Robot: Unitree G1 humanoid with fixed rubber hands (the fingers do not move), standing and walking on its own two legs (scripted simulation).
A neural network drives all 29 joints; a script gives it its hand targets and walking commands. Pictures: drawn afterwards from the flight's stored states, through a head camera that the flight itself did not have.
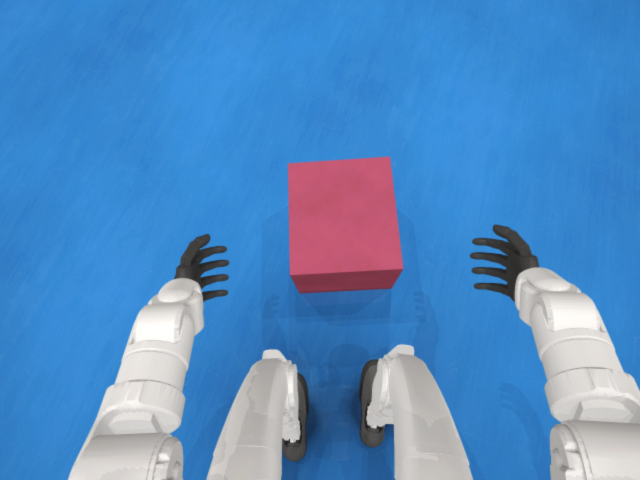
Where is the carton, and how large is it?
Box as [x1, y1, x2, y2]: [288, 157, 402, 292]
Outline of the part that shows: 389,157 288,163 290,275 299,292 391,288 402,270 402,261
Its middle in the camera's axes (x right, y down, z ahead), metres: +0.06 -0.02 +1.04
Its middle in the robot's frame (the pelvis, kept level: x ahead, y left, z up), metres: +0.59 +0.00 -0.56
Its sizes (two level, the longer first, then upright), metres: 0.293 0.260 0.221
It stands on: the floor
